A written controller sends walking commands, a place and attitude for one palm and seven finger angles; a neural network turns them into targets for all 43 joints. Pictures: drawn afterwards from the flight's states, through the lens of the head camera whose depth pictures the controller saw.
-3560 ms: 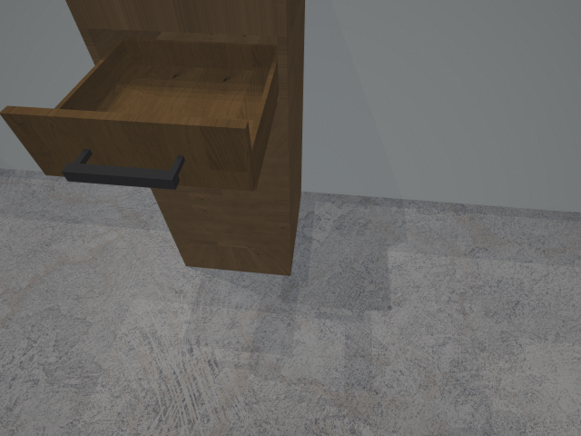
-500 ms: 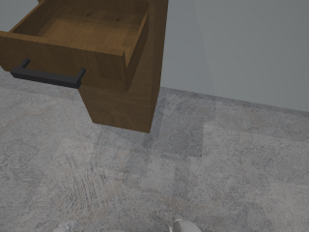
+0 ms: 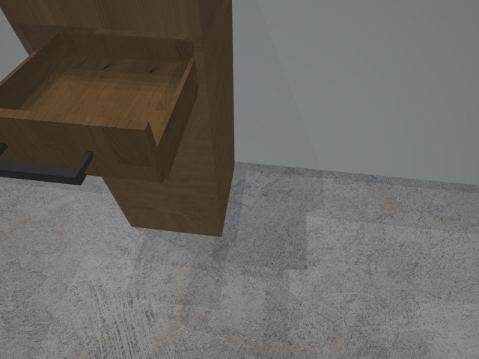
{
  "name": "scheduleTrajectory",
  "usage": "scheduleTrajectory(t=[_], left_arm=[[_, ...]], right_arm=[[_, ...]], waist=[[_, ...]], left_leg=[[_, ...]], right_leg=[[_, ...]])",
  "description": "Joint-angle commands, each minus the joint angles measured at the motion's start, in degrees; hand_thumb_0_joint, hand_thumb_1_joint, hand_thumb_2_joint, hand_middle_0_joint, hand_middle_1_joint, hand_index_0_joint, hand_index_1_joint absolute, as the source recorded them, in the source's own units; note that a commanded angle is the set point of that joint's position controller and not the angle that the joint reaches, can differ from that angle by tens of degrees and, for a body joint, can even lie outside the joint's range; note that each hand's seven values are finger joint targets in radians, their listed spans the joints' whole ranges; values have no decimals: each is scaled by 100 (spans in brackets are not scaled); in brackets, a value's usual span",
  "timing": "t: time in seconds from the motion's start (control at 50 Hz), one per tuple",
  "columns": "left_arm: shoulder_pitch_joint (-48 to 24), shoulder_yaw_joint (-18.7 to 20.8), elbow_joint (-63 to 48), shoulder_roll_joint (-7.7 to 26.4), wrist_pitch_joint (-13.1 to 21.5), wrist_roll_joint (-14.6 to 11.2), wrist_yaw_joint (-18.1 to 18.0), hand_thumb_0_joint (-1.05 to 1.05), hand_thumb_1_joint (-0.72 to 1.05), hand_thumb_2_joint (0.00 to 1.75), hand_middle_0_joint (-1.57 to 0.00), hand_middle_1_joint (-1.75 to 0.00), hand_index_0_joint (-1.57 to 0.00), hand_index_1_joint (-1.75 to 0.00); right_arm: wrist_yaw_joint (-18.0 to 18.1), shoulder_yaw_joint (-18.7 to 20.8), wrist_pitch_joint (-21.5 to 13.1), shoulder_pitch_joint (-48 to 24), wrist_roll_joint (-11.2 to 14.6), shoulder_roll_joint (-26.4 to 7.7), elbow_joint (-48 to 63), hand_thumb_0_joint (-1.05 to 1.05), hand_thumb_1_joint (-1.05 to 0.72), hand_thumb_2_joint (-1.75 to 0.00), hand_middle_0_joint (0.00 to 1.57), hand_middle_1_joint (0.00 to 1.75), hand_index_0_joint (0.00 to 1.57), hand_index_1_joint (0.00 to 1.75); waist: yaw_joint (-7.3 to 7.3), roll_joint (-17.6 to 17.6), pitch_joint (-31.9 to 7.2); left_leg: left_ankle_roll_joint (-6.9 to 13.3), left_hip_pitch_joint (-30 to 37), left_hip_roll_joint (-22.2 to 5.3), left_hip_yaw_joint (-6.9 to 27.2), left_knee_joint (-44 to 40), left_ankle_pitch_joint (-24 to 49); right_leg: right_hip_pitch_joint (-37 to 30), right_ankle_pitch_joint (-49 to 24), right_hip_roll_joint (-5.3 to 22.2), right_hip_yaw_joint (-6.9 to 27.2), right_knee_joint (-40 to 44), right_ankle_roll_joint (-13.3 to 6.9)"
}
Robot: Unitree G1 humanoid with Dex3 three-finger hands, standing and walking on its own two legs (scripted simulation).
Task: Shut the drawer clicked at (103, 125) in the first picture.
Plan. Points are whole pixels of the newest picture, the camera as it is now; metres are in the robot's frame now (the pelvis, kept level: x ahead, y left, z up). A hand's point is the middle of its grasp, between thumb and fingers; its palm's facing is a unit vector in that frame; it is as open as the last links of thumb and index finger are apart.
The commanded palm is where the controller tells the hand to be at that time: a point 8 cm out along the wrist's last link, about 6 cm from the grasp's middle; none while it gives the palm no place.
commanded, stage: come to a stop and stand still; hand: left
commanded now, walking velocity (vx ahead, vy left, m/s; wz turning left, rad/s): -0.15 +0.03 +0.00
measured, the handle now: (36, 161) +0.39 +0.37 +0.10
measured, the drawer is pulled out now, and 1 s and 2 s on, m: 0.30 0.30 0.30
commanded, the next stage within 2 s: look again from close up in 1.16 s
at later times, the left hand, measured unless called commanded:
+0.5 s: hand out of the picture +0.06 +0.21 -0.17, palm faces +0.00 -0.96 -0.27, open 7.4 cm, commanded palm none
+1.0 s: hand out of the picture +0.01 +0.23 -0.17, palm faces +0.00 -0.98 -0.22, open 7.4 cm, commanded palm none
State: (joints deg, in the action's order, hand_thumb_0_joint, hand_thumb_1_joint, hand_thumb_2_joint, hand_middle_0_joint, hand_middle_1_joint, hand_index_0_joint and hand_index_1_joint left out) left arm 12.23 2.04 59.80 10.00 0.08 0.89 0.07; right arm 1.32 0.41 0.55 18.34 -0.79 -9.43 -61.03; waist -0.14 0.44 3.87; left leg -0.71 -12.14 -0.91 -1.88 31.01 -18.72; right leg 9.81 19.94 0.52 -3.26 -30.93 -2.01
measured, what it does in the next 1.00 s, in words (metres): stands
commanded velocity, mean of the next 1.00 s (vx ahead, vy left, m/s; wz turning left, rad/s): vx -0.05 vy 0.00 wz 0.00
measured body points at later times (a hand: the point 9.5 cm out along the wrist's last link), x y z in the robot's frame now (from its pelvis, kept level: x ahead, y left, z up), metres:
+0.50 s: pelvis +0.02 +0.01 +0.00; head +0.07 +0.00 +0.44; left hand +0.06 +0.26 -0.15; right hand +0.11 -0.24 -0.15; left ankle +0.02 +0.14 -0.73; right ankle -0.05 -0.09 -0.72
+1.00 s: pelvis -0.03 +0.04 +0.00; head -0.03 +0.05 +0.45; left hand +0.01 +0.28 -0.15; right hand -0.01 -0.20 -0.14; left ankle +0.02 +0.14 -0.73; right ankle -0.05 -0.09 -0.73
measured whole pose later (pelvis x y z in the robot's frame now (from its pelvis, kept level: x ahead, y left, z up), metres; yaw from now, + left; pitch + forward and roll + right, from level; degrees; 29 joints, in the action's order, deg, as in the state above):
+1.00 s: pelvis -0.03 +0.04 +0.00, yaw +0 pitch +0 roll -1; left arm 17.9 -0.1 53.3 12.2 -1.4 0.8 -1.6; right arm 0.4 0.0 1.4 18.1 -1.2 -10.1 -56.1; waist -0.8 1.1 -0.2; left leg 1.7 -18.7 -1.0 -4.0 31.2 -12.4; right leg 11.7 18.5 1.6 -2.6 -30.6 0.5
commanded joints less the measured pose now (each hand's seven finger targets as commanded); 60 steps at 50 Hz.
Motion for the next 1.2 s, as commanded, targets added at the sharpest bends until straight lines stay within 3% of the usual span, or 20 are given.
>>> scheduleTrajectory(t=[0.0, 0.06, 0.1, 0.14, 0.18, 0.24, 0.3, 0.38, 0.4, 0.42, 0.44, 0.46, 0.52, 0.56, 0.6, 0.64, 0.68, 0.72, 0.8, 1.18], left_arm=[[788, 217, 116, 992, 183, -1, -185, 0, 90, 90, -20, -30, -20, -30], [589, 227, 85, 973, 114, 22, -264, 0, 90, 90, -20, -30, -20, -30], [463, 211, 41, 964, 78, -43, -284, 0, 90, 90, -20, -30, -20, -30], [535, 180, -94, 722, 30, -58, -324, 0, 90, 90, -20, -30, -20, -30], [490, 163, -194, 553, -27, -17, -352, 0, 90, 90, -20, -30, -20, -30], [559, 185, -172, 562, -69, -17, -297, 0, 90, 90, -20, -30, -20, -30], [689, 252, -178, 853, -36, 22, -302, 0, 90, 90, -20, -30, -20, -30], [640, 256, -192, 1065, -47, 51, -297, 0, 90, 90, -20, -30, -20, -30], [832, 109, -505, 755, 195, 100, -515, 0, 90, 90, -20, -30, -20, -30], [444, 212, -783, 1101, 218, 29, -523, 0, 90, 90, -20, -30, -20, -30], [524, 180, -956, 1083, 215, -25, -480, 0, 90, 90, -20, -30, -20, -30], [471, 171, -1079, 861, 195, -73, -456, 0, 90, 90, -20, -30, -20, -30], [436, 75, -1269, 561, 71, -34, -382, 0, 90, 90, -20, -30, -20, -30], [706, 93, -1197, 726, 70, -35, -341, 0, 90, 90, -20, -30, -20, -30], [753, 107, -1235, 1024, 102, -1, -337, 0, 90, 90, -20, -30, -20, -30], [617, 112, -1300, 1155, 93, 30, -324, 0, 90, 90, -20, -30, -20, -30], [432, 53, -1368, 1058, 35, -9, -312, 0, 90, 90, -20, -30, -20, -30], [343, 16, -1388, 949, -30, -6, -288, 0, 90, 90, -20, -30, -20, -30], [497, -22, -1238, 858, -82, 2, -226, 0, 90, 90, -20, -30, -20, -30], [1169, -156, -215, 654, 90, -10, -199, 0, 90, 90, -20, -30, -20, -30]], right_arm=[[46, 176, -32, -365, 6, -556, 389, 0, -90, -90, 20, 30, 20, 30], [46, 167, 20, -194, 71, -348, 282, 0, -90, -90, 20, 30, 20, 30], [67, 197, 8, 27, 46, -406, 162, 0, -90, -90, 20, 30, 20, 30], [102, 307, 6, 255, -8, -790, 107, 0, -90, -90, 20, 30, 20, 30], [136, 343, 43, 201, 32, -912, 138, 0, -90, -90, 20, 30, 20, 30], [173, 348, 75, -184, 20, -907, 253, 0, -90, -90, 20, 30, 20, 30], [163, 375, 119, -448, 25, -808, 444, 0, -90, -90, 20, 30, 20, 30], [85, 308, 165, -910, 27, -550, 662, 0, -90, -90, 20, 30, 20, 30], [29, 360, -107, -1224, 31, -727, 1284, 0, -90, -90, 20, 30, 20, 30], [-4, 336, -105, -784, 35, -621, 1321, 0, -90, -90, 20, 30, 20, 30], [-21, 316, -102, -222, -2, -723, 1093, 0, -90, -90, 20, 30, 20, 30], [5, 352, -77, -138, -27, -914, 1126, 0, -90, -90, 20, 30, 20, 30], [-5, 333, -49, -338, -52, -1010, 1240, 0, -90, -90, 20, 30, 20, 30], [18, 277, -55, -580, -20, -934, 1396, 0, -90, -90, 20, 30, 20, 30], [-3, 250, -52, -498, 3, -764, 1462, 0, -90, -90, 20, 30, 20, 30], [-33, 223, -58, -435, -23, -674, 1455, 0, -90, -90, 20, 30, 20, 30], [-27, 208, -56, -409, -18, -733, 1338, 0, -90, -90, 20, 30, 20, 30], [-44, 189, -87, -398, -45, -819, 1241, 0, -90, -90, 20, 30, 20, 30], [-64, 169, -60, -470, -65, -914, 1177, 0, -90, -90, 20, 30, 20, 30], [-27, 96, -186, 6, 14, -844, 325, 0, -90, -90, 20, 30, 20, 30]], waist=[[275, 986, 68], [94, 819, -160], [-74, 704, -342], [-88, -142, -729], [-87, -639, -556], [-1, -649, -447], [26, 139, -722], [134, 979, -508], [81, 401, -691], [-325, 143, -921], [-275, 483, -1840], [-208, 407, -1939], [-16, -1051, -494], [103, -606, -205], [24, 338, -462], [-43, 534, -787], [-59, 441, -696], [-30, -301, -343], [53, -276, 211], [31, -147, -69]], left_leg=[[-107, -1276, -206, 151, 1006, -937], [-105, -1013, -145, -73, 286, -487], [-50, -144, -69, -252, -608, 1222], [385, 1104, -897, 230, -125, 4763], [634, 1097, -1290, 498, -220, 5658], [571, 911, -1186, 446, -234, 5238], [154, 432, -685, -13, 287, 3709], [-67, -766, -67, -148, 974, -321], [-17, -1038, 47, -483, 520, -771], [161, -659, 38, -493, -236, 694], [416, 194, -255, -206, -8, 2475], [594, 702, -580, 51, 326, 3747], [829, 635, -1068, 531, 132, 5245], [666, 121, -794, 447, 340, 4180], [321, -419, -333, 27, 612, 1921], [252, -481, -150, -133, 412, 1400], [252, -130, -257, -31, 185, 1574], [385, -245, -482, 319, -181, 1605], [412, -1002, -518, 630, -881, -525], [361, -407, -566, 600, -1175, -79]], right_leg=[[-966, -4681, 2058, 1654, 1165, -947], [-1246, -6158, 1614, 820, 479, -730], [-833, -5879, 1241, 516, -9, -365], [167, -3669, 680, 105, -283, 92], [443, -1328, 372, 13, -241, 190], [278, -1337, 371, 103, 94, 136], [-312, -4204, 885, 566, 277, -96], [-938, -6203, 1551, 949, 418, -709], [-1035, -7947, 1215, 1674, -29, -244], [-1236, -7322, 1176, 857, -735, -97], [-1089, -6622, 850, 477, -1308, -36], [-457, -5159, 607, 285, -1278, 48], [881, -412, 132, 167, -539, 95], [544, -1430, 217, 252, 145, 18], [161, -3224, 848, 945, 257, -231], [-176, -4154, 981, 868, -21, -323], [279, -2692, 803, 717, 88, -214], [556, -1118, 454, 510, 178, -46], [682, 387, 287, 477, 560, -30], [571, -202, 474, 578, 980, -26]])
